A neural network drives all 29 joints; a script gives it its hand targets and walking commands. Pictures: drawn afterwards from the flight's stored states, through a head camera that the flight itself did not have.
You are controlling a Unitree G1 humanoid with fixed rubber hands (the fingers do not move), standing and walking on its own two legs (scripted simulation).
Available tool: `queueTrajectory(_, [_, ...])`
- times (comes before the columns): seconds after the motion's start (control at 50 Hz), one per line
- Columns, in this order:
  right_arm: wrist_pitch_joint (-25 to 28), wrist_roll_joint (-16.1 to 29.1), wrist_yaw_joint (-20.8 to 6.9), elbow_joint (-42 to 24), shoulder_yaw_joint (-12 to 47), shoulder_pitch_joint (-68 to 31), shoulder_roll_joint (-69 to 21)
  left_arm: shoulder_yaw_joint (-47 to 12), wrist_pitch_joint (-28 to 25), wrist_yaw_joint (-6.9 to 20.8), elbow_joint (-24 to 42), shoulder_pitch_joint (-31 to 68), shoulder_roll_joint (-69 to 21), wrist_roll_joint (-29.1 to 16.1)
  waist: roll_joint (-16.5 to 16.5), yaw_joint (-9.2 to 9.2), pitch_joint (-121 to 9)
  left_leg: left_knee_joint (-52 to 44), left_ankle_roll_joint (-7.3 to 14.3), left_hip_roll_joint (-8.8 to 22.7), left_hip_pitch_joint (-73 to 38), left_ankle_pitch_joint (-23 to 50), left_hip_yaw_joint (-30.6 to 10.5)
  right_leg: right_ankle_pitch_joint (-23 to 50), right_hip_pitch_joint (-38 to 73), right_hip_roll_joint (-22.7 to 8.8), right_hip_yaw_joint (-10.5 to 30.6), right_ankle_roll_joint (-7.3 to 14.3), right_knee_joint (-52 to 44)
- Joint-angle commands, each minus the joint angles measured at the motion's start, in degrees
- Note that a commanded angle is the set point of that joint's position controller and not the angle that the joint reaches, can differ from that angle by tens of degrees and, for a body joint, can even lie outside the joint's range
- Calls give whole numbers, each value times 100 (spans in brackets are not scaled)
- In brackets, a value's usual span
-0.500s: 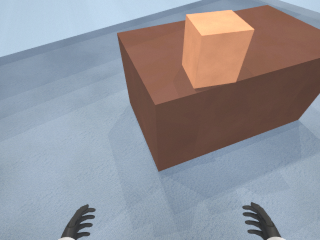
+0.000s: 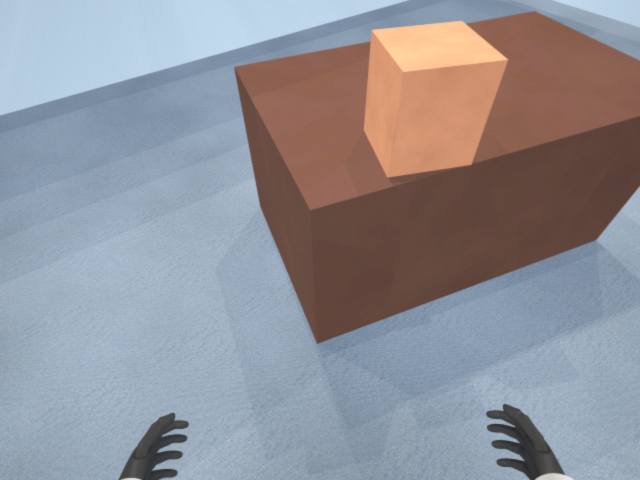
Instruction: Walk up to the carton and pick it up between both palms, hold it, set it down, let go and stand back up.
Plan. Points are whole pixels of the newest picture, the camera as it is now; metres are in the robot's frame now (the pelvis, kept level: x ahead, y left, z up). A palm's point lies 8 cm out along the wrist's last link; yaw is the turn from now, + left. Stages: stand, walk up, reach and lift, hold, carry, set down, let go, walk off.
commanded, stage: stand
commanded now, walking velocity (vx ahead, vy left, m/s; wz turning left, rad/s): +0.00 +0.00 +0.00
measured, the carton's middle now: (423, 100) +0.87 -0.20 +0.01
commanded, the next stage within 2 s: walk up in 0.38 s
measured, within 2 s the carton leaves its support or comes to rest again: neither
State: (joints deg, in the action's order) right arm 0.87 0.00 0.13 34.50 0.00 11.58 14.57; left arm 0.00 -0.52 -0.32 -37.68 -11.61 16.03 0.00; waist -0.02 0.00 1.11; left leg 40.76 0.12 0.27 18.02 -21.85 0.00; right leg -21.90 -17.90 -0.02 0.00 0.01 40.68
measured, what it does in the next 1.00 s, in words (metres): steps to the right: right foot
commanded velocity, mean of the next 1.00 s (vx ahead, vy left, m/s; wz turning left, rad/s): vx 0.00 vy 0.00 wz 0.00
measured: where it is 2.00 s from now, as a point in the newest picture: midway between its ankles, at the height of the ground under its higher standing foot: outside the picture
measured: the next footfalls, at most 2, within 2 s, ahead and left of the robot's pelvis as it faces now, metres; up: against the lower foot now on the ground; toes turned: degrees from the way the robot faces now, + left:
right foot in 0.92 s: +0.14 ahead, -0.18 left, +0.00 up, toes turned +1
left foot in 1.26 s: +0.18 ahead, -0.01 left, +0.00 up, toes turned -1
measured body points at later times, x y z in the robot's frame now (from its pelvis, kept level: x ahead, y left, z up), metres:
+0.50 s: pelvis -0.01 +0.00 +0.00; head -0.01 +0.00 +0.45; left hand +0.13 +0.26 -0.09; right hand +0.15 -0.25 -0.08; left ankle +0.00 +0.12 -0.72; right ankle +0.00 -0.12 -0.72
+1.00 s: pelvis +0.04 -0.12 -0.02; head +0.04 -0.13 +0.43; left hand +0.16 +0.19 -0.09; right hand +0.13 -0.43 -0.11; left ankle +0.00 +0.08 -0.67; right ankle +0.10 -0.18 -0.72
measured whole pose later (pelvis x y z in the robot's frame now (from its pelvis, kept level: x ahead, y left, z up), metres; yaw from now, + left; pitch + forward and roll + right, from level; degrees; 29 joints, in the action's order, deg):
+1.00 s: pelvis +0.04 -0.12 -0.02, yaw +2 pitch -2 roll +4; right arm 4.1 0.0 2.3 36.0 -0.3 25.3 24.3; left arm 0.0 -0.9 5.4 -39.3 -13.1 25.1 0.0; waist -3.3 1.3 1.8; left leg 62.0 0.6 0.7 22.3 -27.7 -5.4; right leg -21.8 -25.7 -0.2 -1.4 2.7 49.9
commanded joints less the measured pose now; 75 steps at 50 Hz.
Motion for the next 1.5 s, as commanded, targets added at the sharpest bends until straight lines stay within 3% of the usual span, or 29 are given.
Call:
queueTrajectory(0.0, [302, -149, 65, 30, -559, -377, 1489, 513, -333, -34, 189, 283, 1397, 116, 20, 5, -522, -719, 478, 524, -298, 1746, -622, 1742, 303, -522, 535, 453, -631])
queueTrajectory(0.54, [304, -158, 46, 106, -546, -419, 1532, 486, -343, -9, -9, 316, 1403, 108, 78, 27, -261, -1005, 465, 540, -116, 1080, -719, 1196, 199, -497, 623, 451, -855])
queueTrajectory(0.56, [460, -125, 112, 236, -871, 1206, 2355, 943, -298, 270, 665, 366, 2054, 554, -373, -102, -438, -1108, 936, 767, -340, -981, -1973, -1352, -360, -361, 709, 644, -100])
queueTrajectory(0.58, [532, -187, 131, 461, -1019, 1663, 2675, 942, -214, 362, 728, 562, 1916, 594, -22, -299, -21, -1880, 1277, 1262, -1026, -2825, -3267, -2198, -1920, -195, 697, 555, 701])
queueTrajectory(0.6, [594, -206, 157, 489, -1130, 1825, 2833, 926, -148, 427, 844, 751, 1746, 597, 498, -433, 409, -2779, 1579, 1938, -1558, -3584, -4387, -1528, -3062, -90, 411, 386, 1857])
queueTrajectory(0.62, [661, -169, 210, 336, -1132, 1661, 2796, 915, -131, 454, 903, 751, 1818, 605, 173, -359, 600, -2870, 1708, 2167, -1721, -3178, -4777, -1132, -3551, -261, 730, 292, 2180])
queueTrajectory(0.66, [741, -121, 261, 283, -1042, 1549, 2652, 909, -149, 526, 841, 680, 1880, 563, -289, -214, 474, -2505, 1511, 1957, -1848, -1871, -3991, -435, -3493, -513, 859, 174, 2198])
queueTrajectory(0.72, [756, -135, 268, 248, -977, 1703, 2578, 880, -123, 602, 877, 607, 1825, 519, 163, -247, -91, -1838, 1389, 1639, -1935, 28, -3038, -480, -3028, -508, 687, 112, 1977])
queueTrajectory(0.82, [674, -171, 297, 160, -958, 1271, 2917, 882, -102, 685, 920, 809, 2011, 402, 712, -75, 322, -1638, 1388, 1699, -460, -33, -2602, -408, -2053, -508, 632, 233, 965])
queueTrajectory(0.88, [596, -146, 279, -2, -759, 454, 2579, 1061, -204, 590, 258, -949, 2184, 348, 113, 916, -283, 244, 691, 936, 1618, 679, -1258, 277, 1545, -285, 661, 322, -799])
queueTrajectory(0.9, [591, -112, 303, -20, -515, 689, 1859, 1217, -253, 476, 111, -1726, 2690, 424, -1630, 1309, -509, 2265, 296, -238, 2633, -127, -756, -607, 2461, -779, 1733, 140, -1637])
queueTrajectory(0.92, [528, -48, 339, -73, -385, 987, 1596, 1181, -251, 377, 308, -1428, 2922, 391, -2286, 952, -389, 3155, 142, -725, 3335, -1408, -468, -1706, 2068, -1993, 3656, 130, -2714])
queueTrajectory(0.94, [405, -26, 375, 114, -579, 947, 2337, 1154, -223, 348, 366, -869, 2921, 301, -1072, 710, -34, 3512, 240, -385, 3058, -837, -903, -3053, 1235, -2187, 4068, -95, -3241])
queueTrajectory(0.98, [325, 88, 264, 379, -628, 1110, 2359, 1122, -243, 312, 328, -478, 2613, 267, -541, 383, 649, 3267, 200, -74, 2637, 128, -901, -1946, 587, -1628, 2894, -712, -3163])
queueTrajectory(1.12, [213, 65, 316, 733, -674, 2521, 2286, 959, -17, 258, 595, 59, 2171, 228, -1516, -147, 51, 513, -93, -396, 415, -266, 436, 5567, 1338, -373, -162, -1883, -2412])
queueTrajectory(1.14, [216, 83, 367, 795, -729, 3102, 2325, 962, 51, 261, 763, 558, 2203, 252, -1386, -535, -95, -449, 23, -394, -422, -427, 640, 6594, 967, -204, -525, -2052, -1826])
queueTrajectory(1.16, [233, 124, 465, 925, -876, 4112, 2471, 1007, 99, 256, 975, 1281, 2283, 284, -1145, -1320, -448, -1682, 450, -152, -1421, -23, 888, 7457, 514, 212, -881, -2029, 225])
queueTrajectory(1.18, [258, 158, 552, 1095, -976, 4631, 2474, 948, 131, 225, 1146, 1612, 2223, 267, -127, -1787, -668, -2733, 642, 72, -2658, 1864, 855, 6463, -459, 475, -948, -1460, 2216])
queueTrajectory(1.2, [251, 34, 657, 825, -1008, 3184, 2455, 802, 108, 254, 1056, 676, 1738, 198, 1787, -881, -702, -1670, 834, 791, -2899, 2798, -1187, -180, -1968, 278, 253, -530, 3529])
queueTrajectory(1.22, [266, -26, 659, 428, -975, 1960, 2543, 794, 146, 311, 1005, -211, 1836, 247, 724, 44, -815, -1473, 1278, 1671, -1480, 110, -2993, -649, -1710, -329, 1178, -145, 3752])
queueTrajectory(1.24, [342, 13, 626, 105, -883, 1111, 2687, 910, 212, 378, 753, -616, 2161, 276, 223, 455, -406, -2017, 1568, 2249, 53, -2008, -3899, -1141, -1312, -260, 1452, -23, 4081])
queueTrajectory(1.26, [431, 63, 634, 84, -887, 436, 2975, 974, 259, 497, 850, -459, 2393, 276, 400, 628, 537, -2702, 1916, 2718, 1323, -2190, -4298, -1299, -1430, -359, 1683, -105, 4537])
queueTrajectory(1.36, [421, -274, 403, 301, -837, 301, 3099, 1044, 167, 705, 382, -853, 2277, 202, 1043, 726, 450, -1580, 927, 1106, 1891, -1662, -2050, -1703, 562, -519, 1103, 315, 254])
queueTrajectory(1.38, [327, -278, 387, 320, -808, 184, 2907, 1087, 87, 644, -23, -1925, 2199, 182, 511, 1204, -79, -43, 609, 506, 2453, -1418, -1345, -1289, 2234, -405, 1161, 318, -1143])
queueTrajectory(1.4, [276, -259, 421, 359, -597, 454, 2219, 1095, 27, 535, -156, -2256, 2442, 215, -1025, 1405, 164, 1933, 328, -516, 2932, -1207, -1044, -1338, 2165, -488, 1654, -252, -1785])
queueTrajectory(1.42, [277, -182, 421, 213, -399, 645, 1686, 1092, -11, 406, 46, -1912, 2747, 364, -2049, 1062, 344, 3314, 210, -830, 3532, -1396, -1048, -2877, 1326, -1374, 3131, -360, -2421])
queueTrajectory(1.44, [270, -131, 438, 177, -606, 1006, 2133, 1135, -75, 305, 335, -1046, 3083, 275, -1548, 534, 621, 3710, 184, -594, 3415, -877, -1270, -4209, 511, -2338, 4756, -448, -3811])
queueTrajectory(1.46, [255, -78, 426, 307, -785, 792, 2606, 1142, -125, 284, 290, -579, 3177, 139, -811, 345, 1156, 3859, 192, -273, 3003, -342, -1471, -4104, -37, -2296, 4848, -763, -4198])
queueTrajectory(1.48, [249, 7, 363, 479, -788, 831, 2623, 1128, -170, 244, 305, -425, 2927, 179, -393, 293, 1251, 3741, 150, -126, 2750, 147, -1238, -2853, 67, -1850, 3847, -998, -3804])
